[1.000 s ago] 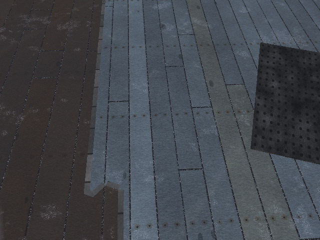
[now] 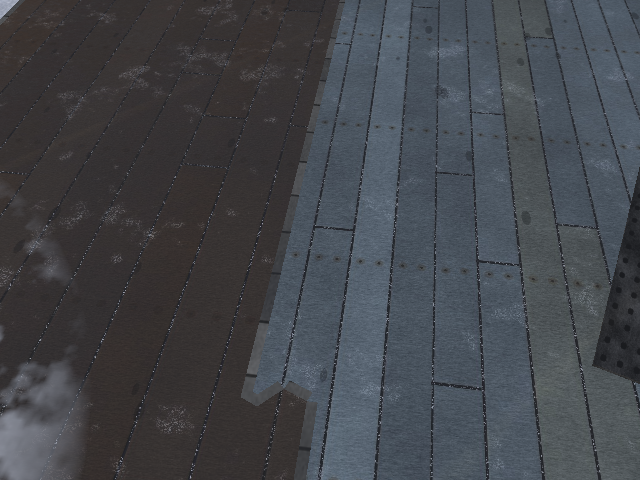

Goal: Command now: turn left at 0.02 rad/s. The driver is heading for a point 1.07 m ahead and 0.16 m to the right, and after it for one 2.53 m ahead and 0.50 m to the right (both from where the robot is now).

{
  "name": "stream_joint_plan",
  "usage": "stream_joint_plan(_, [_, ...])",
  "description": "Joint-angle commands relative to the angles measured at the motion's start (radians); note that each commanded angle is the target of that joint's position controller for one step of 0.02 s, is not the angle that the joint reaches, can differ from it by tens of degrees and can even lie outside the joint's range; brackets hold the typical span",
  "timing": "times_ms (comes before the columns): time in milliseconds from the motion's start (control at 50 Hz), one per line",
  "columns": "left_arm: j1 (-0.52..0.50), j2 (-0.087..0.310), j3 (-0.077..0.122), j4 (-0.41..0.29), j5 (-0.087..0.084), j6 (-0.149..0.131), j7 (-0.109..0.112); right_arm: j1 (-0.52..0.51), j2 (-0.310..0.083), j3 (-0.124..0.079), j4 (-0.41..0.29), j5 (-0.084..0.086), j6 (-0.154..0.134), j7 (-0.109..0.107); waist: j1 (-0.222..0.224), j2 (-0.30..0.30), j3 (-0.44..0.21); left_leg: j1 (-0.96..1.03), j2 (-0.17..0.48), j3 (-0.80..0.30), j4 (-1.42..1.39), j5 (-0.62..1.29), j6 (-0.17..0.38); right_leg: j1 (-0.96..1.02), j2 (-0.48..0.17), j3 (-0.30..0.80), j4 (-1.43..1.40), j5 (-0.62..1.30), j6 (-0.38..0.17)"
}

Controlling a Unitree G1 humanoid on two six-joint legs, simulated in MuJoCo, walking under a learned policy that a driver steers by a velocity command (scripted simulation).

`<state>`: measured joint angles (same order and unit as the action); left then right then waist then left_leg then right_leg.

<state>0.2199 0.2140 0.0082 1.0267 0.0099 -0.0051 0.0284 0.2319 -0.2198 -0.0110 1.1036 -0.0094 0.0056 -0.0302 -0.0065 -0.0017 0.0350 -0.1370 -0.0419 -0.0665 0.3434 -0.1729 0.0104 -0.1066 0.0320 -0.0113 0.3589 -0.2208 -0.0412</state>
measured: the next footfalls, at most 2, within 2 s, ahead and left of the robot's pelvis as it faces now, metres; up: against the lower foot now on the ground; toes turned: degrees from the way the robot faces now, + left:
left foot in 1.04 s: +0.15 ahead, +0.12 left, +0.00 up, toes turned +3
right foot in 1.54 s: +0.49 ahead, -0.02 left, +0.00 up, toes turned -7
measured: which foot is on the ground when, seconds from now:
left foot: down 0.00-0.78, up 0.80-1.00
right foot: down 0.00-1.00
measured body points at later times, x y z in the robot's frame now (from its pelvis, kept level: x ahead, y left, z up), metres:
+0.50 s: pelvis +0.01 +0.00 +0.00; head +0.02 -0.01 +0.45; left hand +0.01 +0.23 -0.16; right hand +0.01 -0.24 -0.16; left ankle +0.01 +0.12 -0.75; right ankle -0.02 -0.09 -0.75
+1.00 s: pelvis +0.06 +0.02 -0.01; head +0.06 +0.03 +0.44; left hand -0.03 +0.25 -0.16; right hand +0.11 -0.22 -0.15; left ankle +0.08 +0.12 -0.73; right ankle -0.02 -0.09 -0.75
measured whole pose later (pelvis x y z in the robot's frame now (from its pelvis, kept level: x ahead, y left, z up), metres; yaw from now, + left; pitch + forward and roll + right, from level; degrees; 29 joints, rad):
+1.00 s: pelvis +0.06 +0.02 -0.01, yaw +0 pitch +0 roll -1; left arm 0.46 0.20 0.04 1.15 0.02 -0.03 0.03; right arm 0.25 -0.19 -0.02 1.07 -0.03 -0.04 0.01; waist 0.03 -0.03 -0.02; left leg -0.35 0.01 0.06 0.67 -0.37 0.06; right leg -0.04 0.03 0.01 0.35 -0.31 -0.05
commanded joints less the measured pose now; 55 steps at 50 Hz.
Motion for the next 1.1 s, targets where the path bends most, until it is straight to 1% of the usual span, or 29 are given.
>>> stream_joint_plan(20, [0.028,0.093,0.013,-0.007,0.0,-0.008,0.004,0.019,-0.091,-0.01,-0.006,0.001,-0.007,-0.006,0.004,0.005,0.002,-0.007,0.105,-0.089,-0.041,0.123,0.026,-0.02,-0.123,0.113,-0.067,0.11,-0.02])
stream_joint_plan(160, [0.059,0.078,0.002,0.038,-0.001,-0.007,0.009,0.033,-0.076,-0.002,0.029,0.001,-0.004,-0.01,0.003,-0.003,0.009,-0.001,0.108,-0.082,-0.033,0.134,0.027,-0.027,-0.12,0.111,-0.062,0.133,-0.018])
stream_joint_plan(300, [0.085,0.063,-0.005,0.067,0.0,-0.008,0.012,0.041,-0.058,0.005,0.05,0.002,-0.003,-0.013,0.004,-0.002,0.017,-0.006,0.108,-0.075,-0.028,0.132,0.026,-0.031,-0.118,0.112,-0.058,0.139,-0.018])
stream_joint_plan(700, [0.135,0.026,-0.01,0.102,0.0,-0.01,0.017,0.084,-0.022,0.015,0.077,0.002,-0.002,-0.018,0.006,-0.001,0.033,-0.028,0.108,-0.063,-0.014,0.105,0.018,-0.038,-0.114,0.117,-0.059,0.132,-0.024])
stream_joint_plan(720, [0.144,0.022,-0.011,0.105,0.002,-0.009,0.017,0.092,-0.015,0.017,0.08,0.001,-0.001,-0.018,0.009,-0.003,0.013,-0.022,0.099,-0.058,-0.017,0.045,0.019,-0.031,-0.108,0.119,-0.075,0.038,-0.026])
stream_joint_plan(740, [0.148,0.037,-0.005,0.105,0.003,-0.006,0.016,0.09,-0.017,0.016,0.076,-0.002,0.0,-0.018,0.013,-0.018,0.024,-0.042,0.078,-0.042,0.004,-0.035,0.023,-0.039,-0.102,0.131,-0.091,-0.088,-0.033])
stream_joint_plan(760, [0.161,0.065,0.008,0.105,0.002,-0.001,0.015,0.084,-0.022,0.011,0.066,-0.006,0.002,-0.016,0.021,-0.048,0.036,-0.083,0.043,-0.01,0.061,-0.15,0.032,-0.044,-0.105,0.159,-0.105,-0.254,-0.055])
stream_joint_plan(780, [0.186,0.088,0.02,0.107,0.001,0.006,0.014,0.07,-0.022,0.008,0.051,-0.014,0.003,-0.011,0.035,-0.093,0.059,-0.161,0.008,0.025,0.142,-0.263,0.039,-0.045,-0.135,0.223,-0.137,-0.434,-0.09])
stream_joint_plan(800, [0.226,0.101,0.029,0.112,0.002,0.012,0.012,0.042,-0.016,0.008,0.029,-0.024,0.002,-0.004,0.054,-0.126,0.099,-0.253,-0.011,0.06,0.233,-0.314,0.043,-0.046,-0.197,0.312,-0.191,-0.58,-0.133])
stream_joint_plan(820, [0.256,0.107,0.037,0.119,0.004,0.013,0.011,0.014,0.0,0.011,0.004,-0.036,-0.004,0.004,0.068,-0.146,0.143,-0.309,0.006,0.095,0.319,-0.306,0.044,-0.064,-0.27,0.397,-0.235,-0.648,-0.178])
stream_joint_plan(840, [0.268,0.1,0.04,0.121,0.01,0.009,0.01,-0.013,0.001,0.01,-0.019,-0.038,-0.013,0.011,0.072,-0.138,0.178,-0.363,0.043,0.098,0.401,-0.29,0.046,-0.081,-0.322,0.451,-0.267,-0.634,-0.212])
stream_joint_plan(860, [0.273,0.098,0.043,0.118,0.017,0.001,0.007,-0.035,-0.008,0.006,-0.039,-0.036,-0.023,0.016,0.072,-0.114,0.187,-0.419,0.065,0.084,0.469,-0.301,0.047,-0.062,-0.344,0.474,-0.282,-0.577,-0.23])
stream_joint_plan(880, [0.267,0.103,0.048,0.112,0.02,-0.009,0.005,-0.037,-0.011,0.002,-0.052,-0.033,-0.034,0.022,0.059,-0.089,0.18,-0.458,0.084,0.075,0.5,-0.295,0.048,-0.031,-0.348,0.462,-0.277,-0.51,-0.234])
stream_joint_plan(900, [0.254,0.103,0.05,0.105,0.019,-0.019,0.004,-0.036,-0.014,-0.002,-0.062,-0.03,-0.045,0.029,0.047,-0.072,0.165,-0.462,0.095,0.074,0.484,-0.279,0.048,-0.012,-0.335,0.425,-0.264,-0.439,-0.224])
stream_joint_plan(920, [0.241,0.101,0.051,0.098,0.016,-0.028,0.002,-0.039,-0.017,-0.006,-0.072,-0.024,-0.055,0.035,0.038,-0.069,0.146,-0.435,0.093,0.085,0.447,-0.26,0.046,-0.007,-0.309,0.374,-0.25,-0.372,-0.207])
stream_joint_plan(960, [0.224,0.104,0.054,0.087,0.012,-0.041,0.001,-0.041,-0.016,-0.013,-0.09,-0.016,-0.064,0.042,0.026,-0.091,0.117,-0.335,0.074,0.113,0.355,-0.222,0.046,-0.041,-0.267,0.291,-0.219,-0.281,-0.185])
stream_joint_plan(980, [0.214,0.106,0.056,0.083,0.01,-0.045,0.0,-0.025,-0.013,-0.016,-0.094,-0.011,-0.064,0.044,0.013,-0.1,0.109,-0.256,0.062,0.131,0.296,-0.19,0.05,-0.085,-0.253,0.259,-0.2,-0.259,-0.177])
stream_joint_plan(1000, [0.191,0.109,0.057,0.077,0.003,-0.046,-0.002,0.027,-0.002,-0.018,-0.083,-0.007,-0.065,0.043,-0.019,-0.096,0.102,-0.132,0.043,0.159,0.213,-0.119,0.054,-0.158,-0.233,0.221,-0.164,-0.255,-0.163])
stream_joint_plan(1020, [0.178,0.107,0.058,0.071,0.0,-0.047,-0.005,0.107,0.001,-0.023,-0.055,-0.005,-0.065,0.04,-0.052,-0.072,0.092,0.015,0.009,0.185,0.152,-0.081,0.053,-0.245,-0.204,0.186,-0.099,-0.248,-0.15])
stream_joint_plan(1040, [0.181,0.086,0.05,0.065,0.006,-0.054,-0.008,0.209,-0.022,-0.036,-0.023,-0.007,-0.07,0.033,-0.09,-0.022,0.058,0.176,0.006,0.156,0.112,-0.115,0.055,-0.333,-0.164,0.143,0.017,-0.21,-0.131])
stream_joint_plan(1060, [0.156,0.028,0.032,0.041,0.013,-0.065,-0.017,0.338,-0.093,-0.057,0.0,-0.023,-0.08,0.022,-0.143,0.164,0.019,0.288,0.202,-0.114,-0.05,-0.306,0.082,-0.427,-0.065,0.016,0.325,-0.173,-0.089])
stream_joint_plan(1080, [0.162,-0.01,0.025,-0.004,0.012,-0.07,-0.026,0.456,-0.192,-0.079,0.025,-0.015,-0.074,0.022,-0.143,0.348,-0.024,0.342,0.42,-0.568,-0.235,-0.608,0.182,-0.613,0.044,-0.063,0.623,-0.342,-0.061])
stream_joint_plan(1100, [0.126,0.061,0.041,-0.013,0.037,-0.064,-0.035,0.361,-0.141,-0.067,0.011,-0.014,-0.063,0.02,-0.08,0.18,0.069,0.222,0.429,-0.585,-0.237,-0.666,0.207,-0.651,-0.034,0.015,0.78,-0.295,-0.077])
Keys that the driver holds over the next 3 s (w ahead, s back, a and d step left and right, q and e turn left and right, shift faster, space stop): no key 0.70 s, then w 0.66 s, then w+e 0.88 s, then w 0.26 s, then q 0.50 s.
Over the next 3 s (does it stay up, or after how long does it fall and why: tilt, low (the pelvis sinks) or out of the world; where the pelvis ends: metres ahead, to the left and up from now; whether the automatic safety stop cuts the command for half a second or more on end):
stays up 0.95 -0.15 -0.01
